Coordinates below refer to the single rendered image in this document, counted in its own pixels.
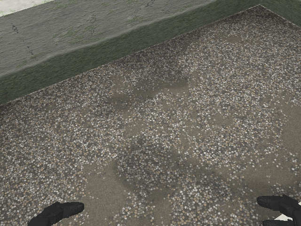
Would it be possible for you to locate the left robot hand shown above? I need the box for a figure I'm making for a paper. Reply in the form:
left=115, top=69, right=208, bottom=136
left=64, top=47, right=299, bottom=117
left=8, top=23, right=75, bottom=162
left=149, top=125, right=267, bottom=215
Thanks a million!
left=27, top=202, right=85, bottom=226

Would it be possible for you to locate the right robot hand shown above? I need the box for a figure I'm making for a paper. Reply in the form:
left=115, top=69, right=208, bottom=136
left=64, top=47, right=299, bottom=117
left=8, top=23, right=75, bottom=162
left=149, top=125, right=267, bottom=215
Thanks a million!
left=257, top=194, right=301, bottom=226

